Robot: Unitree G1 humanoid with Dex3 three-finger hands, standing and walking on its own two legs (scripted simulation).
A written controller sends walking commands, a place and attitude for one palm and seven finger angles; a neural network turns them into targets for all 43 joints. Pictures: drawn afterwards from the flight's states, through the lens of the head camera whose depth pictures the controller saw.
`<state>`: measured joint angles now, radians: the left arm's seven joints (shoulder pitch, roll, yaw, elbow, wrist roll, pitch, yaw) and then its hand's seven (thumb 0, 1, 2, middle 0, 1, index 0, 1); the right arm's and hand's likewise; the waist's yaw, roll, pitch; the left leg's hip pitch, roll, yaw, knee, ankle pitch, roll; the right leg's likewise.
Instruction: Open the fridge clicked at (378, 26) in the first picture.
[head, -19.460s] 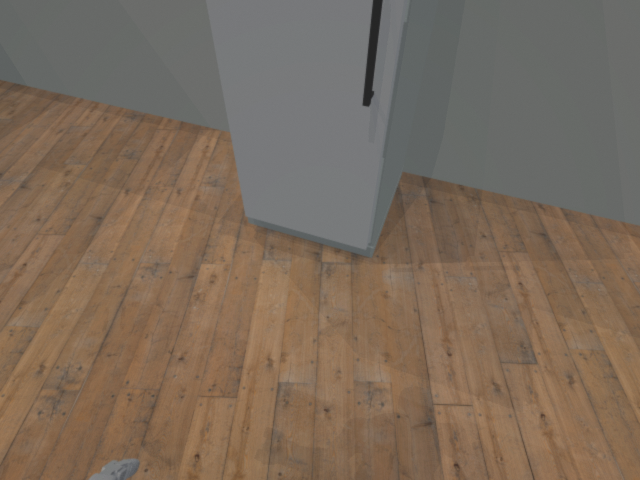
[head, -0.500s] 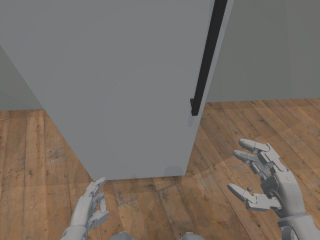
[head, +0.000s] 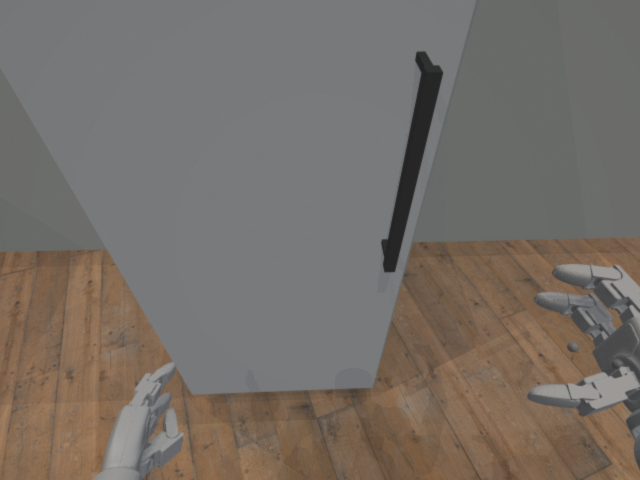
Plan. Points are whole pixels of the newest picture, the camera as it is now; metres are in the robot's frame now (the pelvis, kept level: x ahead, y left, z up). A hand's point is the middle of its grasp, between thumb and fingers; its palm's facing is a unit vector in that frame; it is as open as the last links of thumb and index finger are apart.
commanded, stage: raise the hand to about handle height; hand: right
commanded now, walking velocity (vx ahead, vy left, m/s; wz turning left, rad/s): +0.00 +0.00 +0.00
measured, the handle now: (402, 181) +0.48 -0.10 +0.14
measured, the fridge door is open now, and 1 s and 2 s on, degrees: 0 0 0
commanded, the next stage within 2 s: move the hooked fingers beside the handle in 0.90 s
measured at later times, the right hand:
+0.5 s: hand (623, 272) +0.29 -0.28 +0.18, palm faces +0.04 +0.99 -0.09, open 14.0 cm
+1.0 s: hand (600, 285) +0.28 -0.27 +0.17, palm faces +0.02 +1.00 -0.07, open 14.0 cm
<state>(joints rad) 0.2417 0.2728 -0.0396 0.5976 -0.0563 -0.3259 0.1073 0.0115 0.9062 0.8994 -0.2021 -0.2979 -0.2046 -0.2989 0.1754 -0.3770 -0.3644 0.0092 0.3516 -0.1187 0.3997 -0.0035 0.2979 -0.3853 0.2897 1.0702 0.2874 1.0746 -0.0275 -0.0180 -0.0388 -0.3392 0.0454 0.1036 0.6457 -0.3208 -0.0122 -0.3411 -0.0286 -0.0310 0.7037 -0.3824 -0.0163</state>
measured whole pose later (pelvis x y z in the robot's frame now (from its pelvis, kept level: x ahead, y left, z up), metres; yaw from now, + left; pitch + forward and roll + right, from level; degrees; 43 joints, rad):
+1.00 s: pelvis +0.01 +0.01 +0.01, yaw +0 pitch -1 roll +1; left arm 0.23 0.27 -0.07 0.61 -0.07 -0.25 0.11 0.01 0.90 0.90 -0.20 -0.30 -0.21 -0.30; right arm -0.09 -0.47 -0.48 0.21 0.34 0.08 0.51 -0.01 0.50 -0.30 0.30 1.20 0.30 1.20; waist -0.04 -0.05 -0.01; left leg -0.23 0.03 0.10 0.51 -0.27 0.00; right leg -0.21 -0.03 -0.04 0.54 -0.31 0.00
